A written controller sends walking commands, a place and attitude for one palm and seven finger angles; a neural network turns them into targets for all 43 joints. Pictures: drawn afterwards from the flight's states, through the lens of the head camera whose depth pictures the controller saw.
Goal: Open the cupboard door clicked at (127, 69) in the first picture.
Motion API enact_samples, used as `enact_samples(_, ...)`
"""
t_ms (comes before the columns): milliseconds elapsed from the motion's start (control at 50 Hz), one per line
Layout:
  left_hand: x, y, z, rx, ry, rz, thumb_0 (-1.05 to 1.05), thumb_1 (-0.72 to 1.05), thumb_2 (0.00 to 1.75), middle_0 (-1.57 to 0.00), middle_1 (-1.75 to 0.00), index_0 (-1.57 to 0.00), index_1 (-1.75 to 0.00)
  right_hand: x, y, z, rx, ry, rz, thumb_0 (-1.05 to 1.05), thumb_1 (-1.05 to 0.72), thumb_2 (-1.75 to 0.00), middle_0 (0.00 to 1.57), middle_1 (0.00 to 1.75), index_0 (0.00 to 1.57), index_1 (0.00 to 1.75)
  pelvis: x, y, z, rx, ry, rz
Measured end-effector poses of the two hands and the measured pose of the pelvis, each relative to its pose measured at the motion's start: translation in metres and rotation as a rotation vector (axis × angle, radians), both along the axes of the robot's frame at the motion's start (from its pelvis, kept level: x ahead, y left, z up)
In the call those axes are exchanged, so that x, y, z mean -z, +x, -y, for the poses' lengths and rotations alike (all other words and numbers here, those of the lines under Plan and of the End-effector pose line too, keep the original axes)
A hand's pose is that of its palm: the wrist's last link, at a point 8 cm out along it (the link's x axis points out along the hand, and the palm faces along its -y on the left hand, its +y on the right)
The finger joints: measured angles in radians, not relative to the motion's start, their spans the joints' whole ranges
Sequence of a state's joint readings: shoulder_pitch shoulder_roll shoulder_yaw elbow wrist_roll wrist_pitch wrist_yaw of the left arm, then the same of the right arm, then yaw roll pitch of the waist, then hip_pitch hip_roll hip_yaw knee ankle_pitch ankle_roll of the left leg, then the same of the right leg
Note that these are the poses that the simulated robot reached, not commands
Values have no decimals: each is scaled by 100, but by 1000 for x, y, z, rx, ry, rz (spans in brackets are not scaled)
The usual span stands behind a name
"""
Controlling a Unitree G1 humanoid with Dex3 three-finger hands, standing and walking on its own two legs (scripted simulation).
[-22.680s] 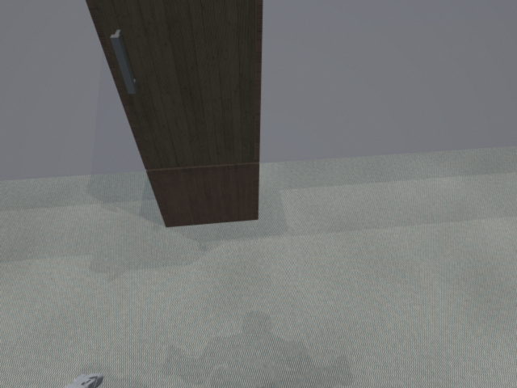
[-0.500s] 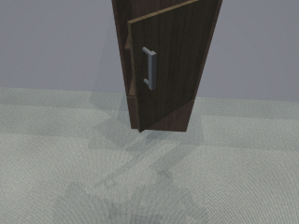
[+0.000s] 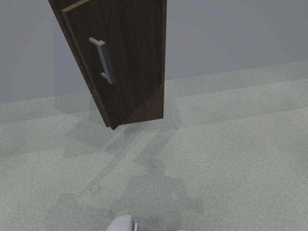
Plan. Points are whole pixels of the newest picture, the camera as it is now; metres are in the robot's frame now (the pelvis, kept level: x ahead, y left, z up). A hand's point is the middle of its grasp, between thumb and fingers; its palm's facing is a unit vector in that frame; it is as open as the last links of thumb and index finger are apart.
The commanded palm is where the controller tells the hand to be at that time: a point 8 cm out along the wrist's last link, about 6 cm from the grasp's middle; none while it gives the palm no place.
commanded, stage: walk to a spot facing it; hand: left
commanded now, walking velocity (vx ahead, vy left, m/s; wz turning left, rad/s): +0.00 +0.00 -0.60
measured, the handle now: (102, 61) +0.59 +0.22 +0.06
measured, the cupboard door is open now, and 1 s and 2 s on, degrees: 41 41 41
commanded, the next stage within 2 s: none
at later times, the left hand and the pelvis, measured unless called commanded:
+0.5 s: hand (91, 226) +0.14 +0.21 -0.18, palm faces -0.27 -0.92 -0.28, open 7.4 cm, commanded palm none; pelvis -0.01 +0.02 -0.02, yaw -18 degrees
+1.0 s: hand (119, 211) +0.18 +0.13 -0.17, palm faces -0.59 -0.77 -0.24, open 7.4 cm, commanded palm none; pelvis -0.03 +0.02 -0.01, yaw -37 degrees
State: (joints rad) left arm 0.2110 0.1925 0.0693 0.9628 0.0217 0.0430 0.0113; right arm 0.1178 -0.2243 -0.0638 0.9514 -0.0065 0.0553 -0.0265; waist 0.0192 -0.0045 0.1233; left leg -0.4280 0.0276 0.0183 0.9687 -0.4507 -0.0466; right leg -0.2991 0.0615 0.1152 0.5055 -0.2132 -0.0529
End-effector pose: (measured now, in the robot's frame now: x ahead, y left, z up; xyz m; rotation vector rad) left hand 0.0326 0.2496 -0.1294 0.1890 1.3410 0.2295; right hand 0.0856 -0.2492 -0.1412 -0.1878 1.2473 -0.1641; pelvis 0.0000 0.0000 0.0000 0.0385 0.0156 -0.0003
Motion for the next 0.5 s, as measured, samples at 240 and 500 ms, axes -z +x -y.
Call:
enact_samples(240,15,51,-29,134,-35,63,0,91,90,-20,-30,-20,-29,-15,-13,-16,54,-64,113,0,-90,-90,20,29,20,29,8,-8,-23,131,-41,-7)
enact_samples(500,12,109,-5,380,3,115,0,91,90,-20,-30,-20,-29,-2,-96,15,287,-76,30,0,-91,-90,20,29,20,29,17,-15,-19,311,-38,-1)
